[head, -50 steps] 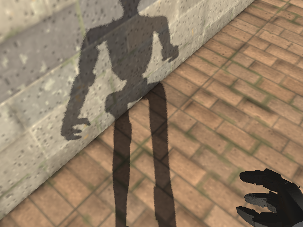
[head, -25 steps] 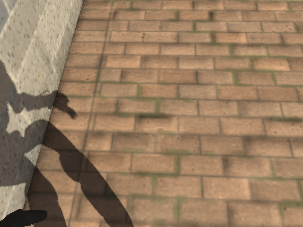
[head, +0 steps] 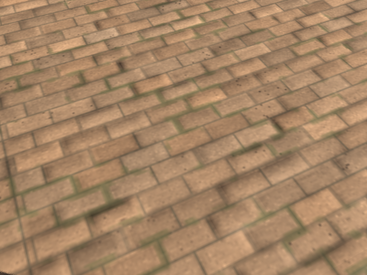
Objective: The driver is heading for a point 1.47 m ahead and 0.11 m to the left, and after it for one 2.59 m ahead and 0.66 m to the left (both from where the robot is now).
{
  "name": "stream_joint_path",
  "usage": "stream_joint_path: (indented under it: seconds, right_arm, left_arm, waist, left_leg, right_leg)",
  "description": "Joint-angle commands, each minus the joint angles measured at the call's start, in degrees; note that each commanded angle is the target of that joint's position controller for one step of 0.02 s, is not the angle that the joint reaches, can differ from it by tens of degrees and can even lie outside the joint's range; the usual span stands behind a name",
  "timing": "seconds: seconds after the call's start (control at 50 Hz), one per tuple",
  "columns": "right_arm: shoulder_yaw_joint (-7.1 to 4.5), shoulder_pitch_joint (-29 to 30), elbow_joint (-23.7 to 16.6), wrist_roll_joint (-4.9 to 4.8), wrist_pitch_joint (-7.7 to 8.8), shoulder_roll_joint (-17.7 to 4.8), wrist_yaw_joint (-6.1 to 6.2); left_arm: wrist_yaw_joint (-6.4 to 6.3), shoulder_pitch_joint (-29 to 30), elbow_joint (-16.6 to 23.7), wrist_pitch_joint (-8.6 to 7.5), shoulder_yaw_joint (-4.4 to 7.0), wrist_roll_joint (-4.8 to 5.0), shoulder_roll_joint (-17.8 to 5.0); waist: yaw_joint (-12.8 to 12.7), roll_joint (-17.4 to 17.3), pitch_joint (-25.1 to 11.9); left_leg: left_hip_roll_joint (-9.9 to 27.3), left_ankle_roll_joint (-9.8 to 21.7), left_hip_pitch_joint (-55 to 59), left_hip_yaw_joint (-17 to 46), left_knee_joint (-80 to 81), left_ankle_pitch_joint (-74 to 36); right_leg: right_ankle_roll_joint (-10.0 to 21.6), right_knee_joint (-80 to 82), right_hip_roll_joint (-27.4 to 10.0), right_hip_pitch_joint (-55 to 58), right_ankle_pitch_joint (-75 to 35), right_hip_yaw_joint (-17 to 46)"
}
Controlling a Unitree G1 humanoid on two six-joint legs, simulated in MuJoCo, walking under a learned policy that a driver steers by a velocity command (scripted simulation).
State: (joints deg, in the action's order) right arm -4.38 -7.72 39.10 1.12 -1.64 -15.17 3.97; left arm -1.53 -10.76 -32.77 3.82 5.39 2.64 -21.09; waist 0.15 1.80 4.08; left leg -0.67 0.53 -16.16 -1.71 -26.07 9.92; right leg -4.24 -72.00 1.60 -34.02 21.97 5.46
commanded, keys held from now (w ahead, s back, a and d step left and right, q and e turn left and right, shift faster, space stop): shift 0.08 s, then w+shift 0.92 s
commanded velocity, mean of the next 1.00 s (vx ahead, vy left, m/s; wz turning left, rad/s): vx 0.69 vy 0.00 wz -0.19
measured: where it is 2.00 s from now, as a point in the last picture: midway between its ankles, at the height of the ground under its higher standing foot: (221, 135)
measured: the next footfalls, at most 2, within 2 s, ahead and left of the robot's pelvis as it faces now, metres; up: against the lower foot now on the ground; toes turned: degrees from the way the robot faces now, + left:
right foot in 0.22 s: +0.00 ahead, -0.11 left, +0.00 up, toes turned -6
left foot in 0.66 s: +0.47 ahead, +0.03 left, +0.00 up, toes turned -6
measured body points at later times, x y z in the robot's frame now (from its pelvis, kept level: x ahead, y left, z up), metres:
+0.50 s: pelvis +0.13 -0.05 +0.00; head +0.14 -0.07 +0.45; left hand +0.13 +0.22 -0.12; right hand +0.26 -0.33 -0.11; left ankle +0.28 +0.09 -0.67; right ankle -0.04 -0.11 -0.74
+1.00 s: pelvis +0.54 -0.07 +0.00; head +0.55 -0.08 +0.45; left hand +0.79 +0.13 -0.07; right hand +0.43 -0.32 -0.14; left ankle +0.43 +0.03 -0.74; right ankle +0.73 -0.25 -0.68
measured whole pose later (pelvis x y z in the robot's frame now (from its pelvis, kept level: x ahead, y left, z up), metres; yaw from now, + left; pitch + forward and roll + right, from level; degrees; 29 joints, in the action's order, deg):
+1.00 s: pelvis +0.54 -0.07 +0.00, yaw -9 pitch +1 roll +2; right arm -1.8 -29.6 55.3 -0.4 6.1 -15.0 -1.1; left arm 3.6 -2.8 -41.5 -3.3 -0.2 -2.2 -15.6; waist 3.1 1.0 0.1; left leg -5.3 3.4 5.7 -3.0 -10.0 16.9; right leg 2.6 -42.6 -6.4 -42.3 -4.1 0.3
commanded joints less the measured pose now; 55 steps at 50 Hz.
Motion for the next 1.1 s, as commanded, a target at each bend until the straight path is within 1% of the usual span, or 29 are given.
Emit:
stream_joint_path:
  seconds: [0.02, 0.08, 0.14, 0.18, 0.2, 0.22, 0.24, 0.26, 0.28, 0.3, 0.32, 0.34, 0.36, 0.4, 0.58, 0.62, 0.64, 0.66, 0.68, 0.7, 0.72, 0.74, 0.76, 0.82, 0.92, 1.0, 1.04, 1.08, 1.1]
  right_arm:
    - [-1.84, 0.9, -3.8, -0.14, -0.06, -8.0, 0.1]
    - [-2.16, 0.9, -3.8, -0.81, -0.2, -9.6, -0.73]
    - [-2.65, -2.2, -2.9, -2.57, 1.02, -12.2, -1.41]
    - [-1.96, -2.0, -2.5, -2.99, 2.19, -11.3, -1.9]
    - [-1.28, -2.8, -1.9, -2.38, 2.87, -9.1, -2.2]
    - [-0.4, -1.4, -2.3, -1.15, 3.7, -5.8, -2.88]
    - [0.51, 0.6, -5.7, -1.15, 5.48, -2.2, -4.02]
    - [-1.05, 5.3, -7.1, -2.78, 6.88, -8.3, -3.71]
    - [-1.42, 6.6, -7.3, -3.66, 7.4, -9.4, -4.02]
    - [-1.18, 4.3, -5.4, -2.6, 7.61, -8.6, -4.12]
    - [-0.67, -0.1, -1.6, 3.26, 5.32, -7.4, -5.76]
    - [-0.65, -1.7, -0.7, 3.62, 4.02, -7.1, -6.38]
    - [-0.42, 0.1, -1.2, 1.89, 3.07, -5.9, -6.54]
    - [-0.04, 3.3, -2.0, 0.88, 2.07, -5.6, -6.89]
    - [2.55, 15.7, -6.2, 0.46, 3.3, -5.3, -7.98]
    - [2.56, 11.0, -5.1, 0.11, 3.64, -5.6, -7.03]
    - [1.74, 3.5, -3.0, 0.01, 3.79, -7.3, -6.17]
    - [0.59, -12.6, 1.7, 0.04, 3.78, -9.3, -5.02]
    - [-1.32, -21.3, 4.4, 1.21, 3.91, -15.2, -3.97]
    - [-2.74, -26.3, 5.7, 1.75, 4.27, -20.4, -4.21]
    - [-1.21, -20.3, 5.7, 0.56, 4.47, -14.5, -4.64]
    - [-1.06, -15.4, 6.0, 1.23, 4.76, -13.2, -4.47]
    - [-0.67, -13.1, 6.1, 1.0, 5.19, -10.9, -4.4]
    - [1.8, -11.0, 8.8, 0.84, 6.44, -4.4, -4.27]
    - [1.45, -13.6, 10.8, -1.22, 8.77, -6.4, -4.76]
    - [0.74, -16.4, 11.8, -2.24, 9.64, -9.2, -4.92]
    - [0.57, -18.5, 13.0, -1.47, 9.08, -10.1, -4.97]
    - [0.58, -20.9, 14.2, -0.74, 8.19, -11.0, -4.54]
    - [0.45, -21.0, 14.6, -0.12, 7.48, -12.0, -3.97]
  left_arm:
    - [1.06, 4.1, 5.8, -1.33, -1.14, -0.41, 0.0]
    - [1.41, 6.3, 6.0, -1.68, -1.71, -0.32, 0.7]
    - [1.58, 1.3, 3.4, -1.86, -1.53, 0.19, -0.5]
    - [2.27, -5.0, -1.2, -2.94, -1.27, -0.1, -0.2]
    - [2.35, -8.7, -4.1, -3.53, -1.14, -0.37, 0.1]
    - [2.87, -14.4, -6.7, -4.7, -1.04, -0.33, -1.0]
    - [3.33, -15.5, -6.1, -5.89, 0.44, -1.68, -8.2]
    - [3.45, -13.2, -4.2, -7.93, 0.75, -1.66, -8.0]
    - [3.18, -10.0, -4.6, -9.19, 0.19, -1.99, -6.1]
    - [3.29, -9.1, -4.6, -10.03, -0.25, -1.85, -4.3]
    - [2.77, -10.1, -6.3, -7.71, -0.6, -6.49, -3.7]
    - [2.57, -10.1, -6.8, -7.04, -1.04, -6.21, -2.1]
    - [2.62, -11.1, -7.8, -6.95, -1.8, -5.75, -0.1]
    - [3.0, -13.5, -9.8, -7.06, -1.73, -4.78, 0.0]
    - [1.35, -19.5, -16.8, -9.01, -0.87, -4.37, -4.3]
    - [1.25, -17.7, -17.9, -9.22, -0.94, -4.74, -5.8]
    - [1.21, -17.2, -18.5, -8.85, -0.73, -5.31, -6.8]
    - [1.0, -14.8, -18.9, -8.51, -0.38, -5.81, -8.1]
    - [1.63, -17.6, -17.8, -8.8, -1.34, -4.31, -5.0]
    - [2.6, -20.3, -17.0, -9.56, -2.9, -3.83, 1.6]
    - [2.43, -10.9, -15.6, -10.33, -2.16, -4.23, -1.6]
    - [2.26, -6.7, -13.7, -10.5, -1.84, -3.79, -3.1]
    - [2.56, -6.2, -13.7, -10.53, -2.46, -4.35, -2.2]
    - [3.95, -6.9, -12.9, -8.36, -3.96, -6.18, 2.8]
    - [4.6, 6.5, -6.6, -7.13, -4.8, -5.46, 1.9]
    - [5.69, 13.6, -5.1, -7.5, -5.17, -4.0, 2.3]
    - [5.57, 14.3, -4.9, -7.56, -5.33, -4.54, 2.4]
    - [4.8, 11.8, -5.8, -8.18, -4.87, -5.58, 1.7]
    - [4.17, 4.8, -7.8, -8.72, -4.29, -5.94, 0.3]
  waist:
    - [1.2, -8.1, -7.1]
    - [2.0, -9.7, -6.6]
    - [1.1, -12.7, -9.3]
    - [-2.5, -9.9, -8.5]
    - [-4.0, -6.6, -7.4]
    - [-6.5, 1.5, -6.6]
    - [-5.8, 17.0, -4.9]
    - [-6.9, 11.1, -1.9]
    - [-4.7, 8.3, 1.9]
    - [-3.6, 7.2, 1.0]
    - [-3.1, 6.5, -4.5]
    - [-2.6, 8.0, -3.5]
    - [-2.8, 6.6, -1.2]
    - [-3.2, 4.9, 0.6]
    - [-4.3, 1.0, 7.2]
    - [-1.0, 3.3, 2.8]
    - [2.8, 4.3, -2.7]
    - [10.8, 3.9, -11.2]
    - [12.4, -5.8, -19.0]
    - [10.2, -23.4, -27.9]
    - [9.7, -16.2, -21.8]
    - [6.3, -9.2, -11.2]
    - [4.1, -3.2, -8.7]
    - [-2.1, -4.4, -3.2]
    - [-1.7, -3.7, 6.3]
    - [0.2, -1.7, 7.6]
    - [0.8, -2.6, 6.4]
    - [0.3, -3.9, 1.1]
    - [-2.8, -6.1, -3.5]
  left_leg:
    - [12.1, 11.9, 10.0, 11.1, 9.4, -5.2]
    - [12.8, 12.9, 7.1, 8.4, 9.2, -7.0]
    - [14.9, 11.9, 2.2, 11.5, 13.7, 19.8]
    - [14.5, 9.7, -4.8, 10.7, 12.4, 29.7]
    - [12.2, 7.9, -9.9, 7.7, 7.5, 31.0]
    - [8.3, 4.3, -19.9, 2.1, -9.7, 27.2]
    - [1.2, 0.5, -37.8, -4.5, -30.0, 23.9]
    - [3.6, 2.0, -43.4, 3.6, -35.0, 19.0]
    - [5.0, 2.8, -46.1, 5.4, -35.2, 10.7]
    - [6.1, 2.9, -44.9, 5.5, -34.2, 6.0]
    - [6.0, 1.5, -37.2, 1.6, -35.0, 5.0]
    - [6.4, 0.5, -34.3, 0.7, -35.4, 3.7]
    - [5.9, -0.1, -33.6, 0.4, -36.6, 1.0]
    - [6.2, -1.0, -34.8, 0.1, -34.4, -1.3]
    - [3.6, 3.5, -28.7, -3.2, -10.9, -5.1]
    - [-1.1, 6.2, -15.7, -6.7, -9.2, -1.0]
    - [-4.2, 6.9, -5.6, -7.9, -10.8, 1.9]
    - [-4.6, 8.1, 12.6, -6.1, -11.4, 3.0]
    - [3.6, 10.7, 32.0, 6.7, -9.0, 18.8]
    - [18.6, 16.4, 41.2, 38.3, 2.5, 45.7]
    - [18.4, 13.4, 34.1, 48.4, 11.4, 43.3]
    - [18.1, 13.7, 26.3, 40.2, 10.6, 35.8]
    - [17.1, 13.1, 20.5, 33.7, 11.6, 29.9]
    - [12.4, 12.0, 5.5, 23.6, 15.4, 22.5]
    - [9.7, 12.2, -1.4, 11.6, 24.4, 9.8]
    - [9.6, 10.5, 0.4, 4.4, 32.0, -6.7]
    - [9.8, 9.9, 11.5, 1.5, 28.9, -20.7]
    - [10.1, 7.8, 20.3, 1.1, 16.7, -50.6]
    - [10.0, 6.4, 21.1, 1.9, 6.1, -58.4]
  right_leg:
    - [-0.7, 5.4, -3.1, -2.5, 1.2, -2.5]
    - [0.4, 17.1, -3.5, 4.5, 4.3, -4.6]
    - [3.2, 27.2, -2.7, 13.9, 6.6, -7.0]
    - [7.3, 38.9, -1.7, 25.3, 0.6, -9.4]
    - [8.7, 43.2, -0.7, 32.0, 1.5, -9.9]
    - [11.1, 48.7, -6.0, 40.7, 6.9, 0.1]
    - [18.4, 54.7, -19.4, 44.3, 24.4, 27.0]
    - [22.7, 61.4, -23.3, 38.6, 29.4, 35.4]
    - [21.4, 62.0, -22.5, 37.2, 23.5, 31.5]
    - [19.8, 60.8, -20.4, 37.4, 16.5, 26.8]
    - [14.5, 60.6, -13.9, 37.5, 8.4, 16.7]
    - [13.6, 61.3, -10.9, 34.5, 3.1, 12.3]
    - [13.8, 62.7, -9.6, 32.6, -3.0, 10.5]
    - [14.7, 64.2, -9.4, 32.6, -9.1, 8.4]
    - [16.4, 71.9, -14.2, 40.9, -27.1, 3.7]
    - [15.1, 64.7, -13.8, 41.1, -57.0, -0.3]
    - [14.4, 54.4, -13.9, 41.2, -73.8, -2.0]
    - [12.6, 37.7, -12.9, 35.1, -76.4, -3.8]
    - [10.9, 17.2, -7.4, 17.4, -59.1, -5.6]
    - [9.3, -5.9, 4.3, 3.9, -5.0, -1.7]
    - [11.4, -10.8, 5.4, -2.4, 0.5, 6.0]
    - [11.8, -12.3, 1.7, -6.7, -4.0, 4.0]
    - [12.1, -7.9, -2.1, -6.0, -7.8, 2.0]
    - [9.8, -0.6, -5.0, -0.7, -8.3, 1.7]
    - [5.4, 18.5, -9.0, -7.1, -20.6, -3.6]
    - [7.7, 35.8, -6.9, 5.5, -33.6, -8.3]
    - [9.2, 40.4, -5.3, 4.5, -32.8, -9.8]
    - [10.2, 41.3, 0.1, 9.5, -26.6, -12.3]
    - [10.7, 41.7, 2.0, 17.1, -23.6, -11.1]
